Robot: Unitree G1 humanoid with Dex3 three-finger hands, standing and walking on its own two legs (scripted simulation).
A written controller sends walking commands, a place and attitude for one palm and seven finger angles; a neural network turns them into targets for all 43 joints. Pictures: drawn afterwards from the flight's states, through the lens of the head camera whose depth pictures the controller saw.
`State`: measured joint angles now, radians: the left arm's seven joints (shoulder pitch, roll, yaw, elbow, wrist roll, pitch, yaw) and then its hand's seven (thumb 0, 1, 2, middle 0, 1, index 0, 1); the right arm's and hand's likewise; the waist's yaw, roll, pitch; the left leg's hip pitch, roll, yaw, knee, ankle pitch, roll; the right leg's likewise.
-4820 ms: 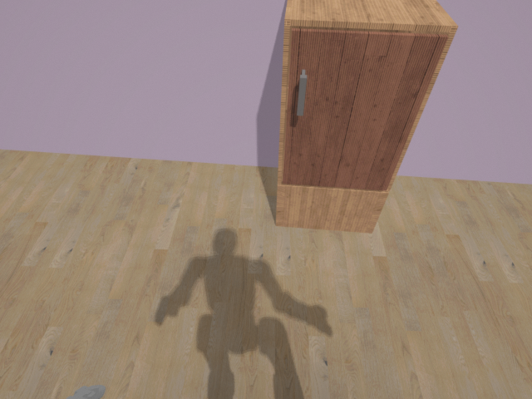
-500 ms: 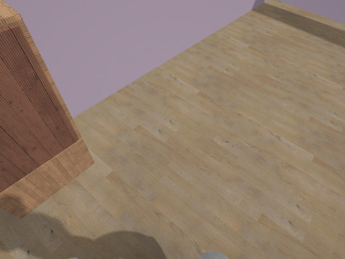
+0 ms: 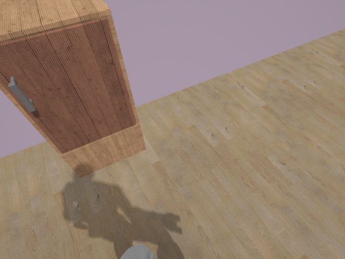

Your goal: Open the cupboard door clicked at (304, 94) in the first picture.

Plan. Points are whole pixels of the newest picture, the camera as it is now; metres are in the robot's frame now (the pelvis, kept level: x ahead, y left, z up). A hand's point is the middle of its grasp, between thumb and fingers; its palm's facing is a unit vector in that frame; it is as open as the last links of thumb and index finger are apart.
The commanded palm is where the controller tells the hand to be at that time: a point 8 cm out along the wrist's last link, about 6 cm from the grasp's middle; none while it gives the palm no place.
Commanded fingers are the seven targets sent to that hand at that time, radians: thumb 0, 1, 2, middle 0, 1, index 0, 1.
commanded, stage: turn to face it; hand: left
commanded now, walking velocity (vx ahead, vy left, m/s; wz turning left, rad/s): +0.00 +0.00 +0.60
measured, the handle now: (22, 94) +0.63 +0.59 -0.03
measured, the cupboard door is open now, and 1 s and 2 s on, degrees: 0 0 0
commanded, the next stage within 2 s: take the last steps up to it in 0.68 s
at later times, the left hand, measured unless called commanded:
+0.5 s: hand out of the picture +0.06 +0.26 -0.15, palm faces +0.28 -0.92 -0.27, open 7.4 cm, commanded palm none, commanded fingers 0.00 0.90 0.90 -0.20 -0.30 -0.20 -0.30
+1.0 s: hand out of the picture -0.08 +0.22 -0.19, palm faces +0.49 -0.85 -0.20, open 7.4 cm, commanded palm none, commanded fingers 0.00 0.90 0.90 -0.20 -0.30 -0.20 -0.30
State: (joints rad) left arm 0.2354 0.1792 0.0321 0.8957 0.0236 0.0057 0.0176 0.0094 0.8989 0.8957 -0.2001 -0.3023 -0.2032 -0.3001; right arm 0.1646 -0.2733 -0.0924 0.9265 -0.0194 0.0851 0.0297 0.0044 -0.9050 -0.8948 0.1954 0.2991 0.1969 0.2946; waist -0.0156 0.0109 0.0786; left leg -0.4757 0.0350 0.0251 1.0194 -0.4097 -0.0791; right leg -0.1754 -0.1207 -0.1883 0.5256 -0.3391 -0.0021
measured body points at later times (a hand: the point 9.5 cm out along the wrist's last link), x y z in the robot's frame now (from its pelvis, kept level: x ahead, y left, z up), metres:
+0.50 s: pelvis +0.01 +0.02 +0.00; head +0.05 +0.03 +0.44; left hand +0.05 +0.30 -0.13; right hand +0.16 -0.20 -0.15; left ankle -0.02 +0.14 -0.74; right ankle +0.05 -0.11 -0.71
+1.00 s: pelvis +0.02 +0.04 -0.01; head +0.02 +0.07 +0.44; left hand -0.10 +0.26 -0.18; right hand +0.19 -0.15 -0.14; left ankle -0.04 +0.12 -0.74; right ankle +0.05 -0.09 -0.72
